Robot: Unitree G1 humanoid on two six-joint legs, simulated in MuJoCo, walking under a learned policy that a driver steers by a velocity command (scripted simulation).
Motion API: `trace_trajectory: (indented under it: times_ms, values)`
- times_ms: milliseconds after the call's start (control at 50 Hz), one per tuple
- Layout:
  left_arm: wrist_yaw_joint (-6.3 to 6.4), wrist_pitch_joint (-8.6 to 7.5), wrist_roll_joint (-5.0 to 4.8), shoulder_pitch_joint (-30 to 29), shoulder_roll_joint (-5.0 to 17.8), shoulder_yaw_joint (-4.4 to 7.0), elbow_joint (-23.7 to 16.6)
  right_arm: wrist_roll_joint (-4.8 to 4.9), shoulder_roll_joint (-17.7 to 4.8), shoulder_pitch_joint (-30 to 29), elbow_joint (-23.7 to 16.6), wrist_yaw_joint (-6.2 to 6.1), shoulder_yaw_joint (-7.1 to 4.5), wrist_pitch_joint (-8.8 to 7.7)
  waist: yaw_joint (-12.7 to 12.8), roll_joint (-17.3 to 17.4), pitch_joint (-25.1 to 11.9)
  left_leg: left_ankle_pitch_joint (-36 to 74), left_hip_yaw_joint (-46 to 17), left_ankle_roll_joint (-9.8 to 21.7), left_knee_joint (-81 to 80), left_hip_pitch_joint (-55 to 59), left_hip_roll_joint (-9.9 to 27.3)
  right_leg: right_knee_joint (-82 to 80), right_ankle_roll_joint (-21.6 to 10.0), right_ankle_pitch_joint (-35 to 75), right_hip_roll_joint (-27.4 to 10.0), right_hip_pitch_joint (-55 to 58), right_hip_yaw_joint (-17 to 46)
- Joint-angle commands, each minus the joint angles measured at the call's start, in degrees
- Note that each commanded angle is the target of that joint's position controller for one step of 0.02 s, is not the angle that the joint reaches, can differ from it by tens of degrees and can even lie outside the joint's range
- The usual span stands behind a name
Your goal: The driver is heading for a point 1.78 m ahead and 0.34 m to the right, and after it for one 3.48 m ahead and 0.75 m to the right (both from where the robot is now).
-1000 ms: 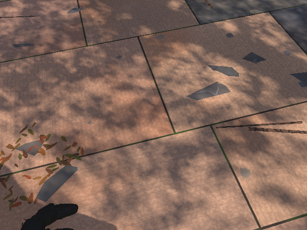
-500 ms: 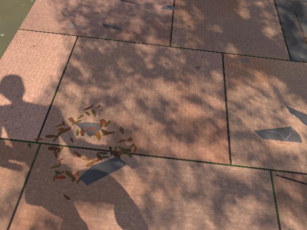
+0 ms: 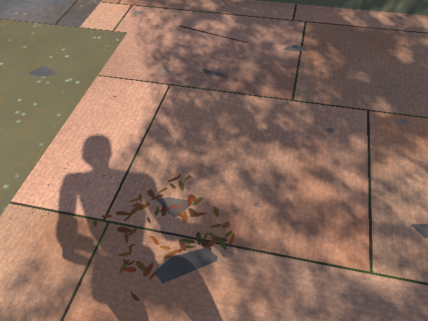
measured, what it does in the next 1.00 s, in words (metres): stands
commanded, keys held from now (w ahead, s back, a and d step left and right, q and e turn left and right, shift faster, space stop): no key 1.00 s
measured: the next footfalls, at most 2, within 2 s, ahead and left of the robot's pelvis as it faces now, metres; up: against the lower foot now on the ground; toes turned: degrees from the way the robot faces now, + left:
left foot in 1.58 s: +0.10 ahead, +0.13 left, +0.00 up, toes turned +1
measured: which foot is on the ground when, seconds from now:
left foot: down 0.00-1.00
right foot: down 0.00-1.00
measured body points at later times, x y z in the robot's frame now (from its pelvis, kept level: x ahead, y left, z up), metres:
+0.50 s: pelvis +0.01 +0.00 +0.00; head +0.01 +0.00 +0.45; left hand +0.11 +0.26 -0.13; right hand +0.13 -0.25 -0.12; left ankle +0.02 +0.13 -0.73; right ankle -0.01 -0.12 -0.73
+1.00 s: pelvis +0.01 -0.01 +0.00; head +0.02 -0.02 +0.45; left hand +0.06 +0.24 -0.14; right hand +0.07 -0.27 -0.14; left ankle +0.02 +0.13 -0.73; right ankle -0.01 -0.12 -0.73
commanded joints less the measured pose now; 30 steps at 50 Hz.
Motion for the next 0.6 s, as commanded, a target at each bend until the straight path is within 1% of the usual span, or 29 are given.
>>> trace_trajectory:
  times_ms: [20,40,80,140,280,420,600]
  values:
    - [0.04,-0.76,-0.17,-2.1,8.2,1.55,-3.7,0.08,-5.1,-0.8,-3.4,0.16,-1.54,-0.98,-0.1,-4.4,-2.6,6.3,-2.4,2.1,-2.2,3.6,2.7,-7.2,-2.0,2.2,-5.0,-1.8,5.4]
    - [0.17,-0.67,-0.21,-2.0,7.7,1.38,-3.7,-0.04,-5.4,-1.0,-3.2,0.10,-1.62,-1.14,0.2,-3.2,-2.3,6.6,-2.7,2.1,-2.6,3.1,2.8,-6.6,-2.0,2.4,-4.7,-1.6,5.0]
    - [0.32,-0.38,-0.29,-1.5,7.5,1.24,-3.6,-0.04,-5.1,-0.7,-2.6,-0.01,-1.57,-1.56,0.6,-1.0,-2.4,7.7,-3.2,2.1,-3.0,2.8,3.1,-5.5,-2.0,3.6,-4.1,-1.0,4.2]
    - [0.35,-0.17,-0.32,-1.2,7.0,1.01,-3.1,0.09,-4.8,-0.2,-2.0,-0.24,-1.47,-1.96,0.8,0.3,-2.6,7.5,-3.6,2.0,-3.4,2.4,3.3,-4.6,-1.8,4.1,-3.4,-0.2,3.4]
    - [0.28,-0.16,-0.42,-1.0,6.4,0.70,-1.3,0.17,-4.5,1.1,-0.6,-0.85,-1.30,-2.20,0.6,-0.5,-2.3,7.8,-3.7,2.0,-3.2,3.2,3.4,-4.6,-1.3,4.7,-2.9,-0.4,2.9]
    - [0.55,-0.34,-0.58,-0.1,6.3,0.56,1.5,0.28,-3.8,1.8,1.1,-1.31,-1.18,-2.11,0.4,-1.4,-1.8,8.6,-3.1,1.8,-3.1,4.4,3.0,-5.4,-1.0,4.4,-2.7,-1.1,2.8]
    - [0.92,-0.43,-0.73,1.2,6.3,0.40,5.6,0.44,-3.2,2.5,4.7,-1.73,-1.22,-2.01,0.5,-1.4,-0.9,9.4,-2.3,1.3,-3.6,5.4,2.6,-6.6,-1.1,3.9,-2.5,-1.3,2.9]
